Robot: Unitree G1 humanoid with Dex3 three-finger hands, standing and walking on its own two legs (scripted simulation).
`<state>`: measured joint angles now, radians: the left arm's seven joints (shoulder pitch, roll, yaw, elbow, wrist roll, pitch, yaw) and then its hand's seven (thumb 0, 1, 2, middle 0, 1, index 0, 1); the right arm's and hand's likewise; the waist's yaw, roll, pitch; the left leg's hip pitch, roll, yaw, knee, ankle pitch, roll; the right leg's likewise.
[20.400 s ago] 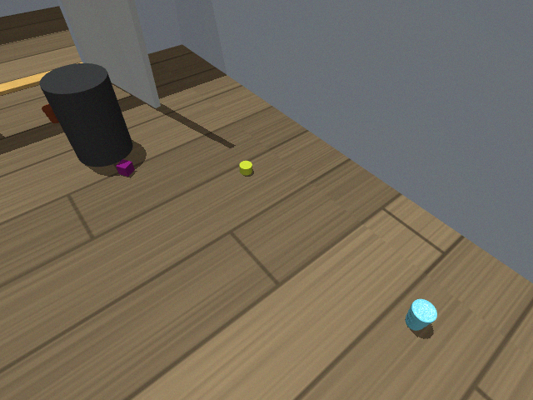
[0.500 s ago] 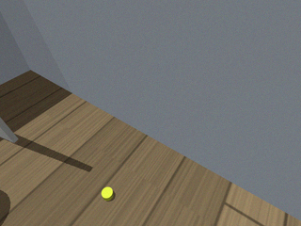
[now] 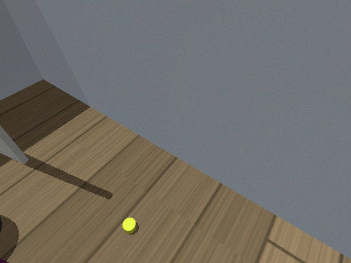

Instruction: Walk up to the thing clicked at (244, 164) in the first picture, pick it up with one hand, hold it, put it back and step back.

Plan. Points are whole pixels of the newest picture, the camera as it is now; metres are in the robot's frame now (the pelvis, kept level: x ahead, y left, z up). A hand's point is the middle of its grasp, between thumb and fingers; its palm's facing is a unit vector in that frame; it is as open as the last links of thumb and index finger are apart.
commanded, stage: walk up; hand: left
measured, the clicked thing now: (129, 225) +0.47 +0.26 -0.76
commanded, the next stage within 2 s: stand in 0.44 s
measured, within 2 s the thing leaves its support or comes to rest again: neither
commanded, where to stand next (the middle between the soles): +0.06 +0.00 m, yaw +2 degrees
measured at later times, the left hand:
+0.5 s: hand out of the picture +0.09 +0.25 -0.16, palm faces -0.01 -0.95 -0.32, open 7.3 cm
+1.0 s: hand out of the picture +0.08 +0.25 -0.15, palm faces -0.02 -0.94 -0.34, open 7.3 cm
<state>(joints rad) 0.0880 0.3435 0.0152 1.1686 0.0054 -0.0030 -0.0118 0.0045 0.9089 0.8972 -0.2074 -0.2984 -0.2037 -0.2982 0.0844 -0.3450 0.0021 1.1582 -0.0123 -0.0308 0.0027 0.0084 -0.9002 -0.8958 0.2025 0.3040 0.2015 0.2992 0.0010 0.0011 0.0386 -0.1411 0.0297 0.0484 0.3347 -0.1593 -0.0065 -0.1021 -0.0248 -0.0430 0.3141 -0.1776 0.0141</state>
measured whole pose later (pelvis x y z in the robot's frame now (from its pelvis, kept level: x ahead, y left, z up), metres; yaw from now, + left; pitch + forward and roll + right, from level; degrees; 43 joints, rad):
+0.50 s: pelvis +0.01 +0.00 +0.00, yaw +0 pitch -2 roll +0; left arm 0.09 0.34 0.01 1.15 0.01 -0.01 -0.01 0.00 0.91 0.90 -0.21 -0.30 -0.20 -0.30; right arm 0.08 -0.35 0.00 1.16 -0.01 -0.02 0.00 0.01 -0.90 -0.90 0.20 0.30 0.20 0.30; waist -0.01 -0.01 0.04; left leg -0.12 0.03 0.05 0.31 -0.16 -0.01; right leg -0.08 -0.03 -0.05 0.30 -0.18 0.02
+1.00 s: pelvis +0.00 +0.00 +0.00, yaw +0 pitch -2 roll +0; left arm 0.10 0.35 0.00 1.14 0.01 -0.01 0.00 0.00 0.91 0.90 -0.21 -0.30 -0.20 -0.30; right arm 0.10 -0.35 0.00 1.16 -0.01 -0.01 0.01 0.01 -0.90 -0.90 0.20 0.30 0.20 0.30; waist -0.01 0.00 0.04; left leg -0.12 0.03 0.05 0.30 -0.14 -0.01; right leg -0.09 -0.03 -0.05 0.30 -0.17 0.01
